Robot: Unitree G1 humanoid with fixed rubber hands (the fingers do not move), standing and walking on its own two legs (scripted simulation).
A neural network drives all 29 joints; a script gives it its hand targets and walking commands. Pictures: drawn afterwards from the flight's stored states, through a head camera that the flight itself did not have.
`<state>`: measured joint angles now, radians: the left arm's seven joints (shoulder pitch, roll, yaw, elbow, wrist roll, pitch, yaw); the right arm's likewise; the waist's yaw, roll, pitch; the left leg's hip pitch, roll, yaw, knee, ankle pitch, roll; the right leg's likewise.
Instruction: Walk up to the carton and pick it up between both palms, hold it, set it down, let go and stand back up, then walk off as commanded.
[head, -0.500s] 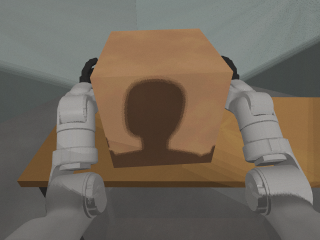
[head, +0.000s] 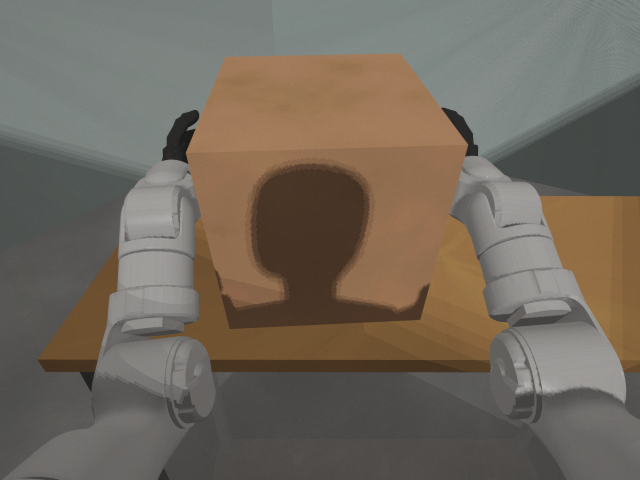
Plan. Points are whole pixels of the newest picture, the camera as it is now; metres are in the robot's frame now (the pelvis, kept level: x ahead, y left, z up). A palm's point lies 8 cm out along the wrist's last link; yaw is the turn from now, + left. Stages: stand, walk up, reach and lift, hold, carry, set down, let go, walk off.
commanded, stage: set down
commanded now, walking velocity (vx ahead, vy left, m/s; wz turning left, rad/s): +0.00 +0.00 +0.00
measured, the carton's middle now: (319, 184) +0.40 +0.02 +0.24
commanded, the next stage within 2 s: none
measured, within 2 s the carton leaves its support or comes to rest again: neither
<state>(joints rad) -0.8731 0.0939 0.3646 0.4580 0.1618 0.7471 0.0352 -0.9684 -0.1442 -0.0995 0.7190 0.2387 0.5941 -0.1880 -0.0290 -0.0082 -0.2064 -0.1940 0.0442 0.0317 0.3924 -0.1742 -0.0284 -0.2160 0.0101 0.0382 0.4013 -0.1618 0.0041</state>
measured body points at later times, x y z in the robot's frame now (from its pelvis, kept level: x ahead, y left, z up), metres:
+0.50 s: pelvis +0.03 +0.00 +0.00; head -0.01 +0.00 +0.45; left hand +0.43 +0.18 +0.22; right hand +0.44 -0.15 +0.21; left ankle +0.02 +0.14 -0.74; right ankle +0.04 -0.12 -0.74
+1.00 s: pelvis +0.02 +0.00 +0.00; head -0.03 +0.00 +0.45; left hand +0.42 +0.17 +0.21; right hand +0.43 -0.16 +0.19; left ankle +0.02 +0.14 -0.74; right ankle +0.04 -0.12 -0.74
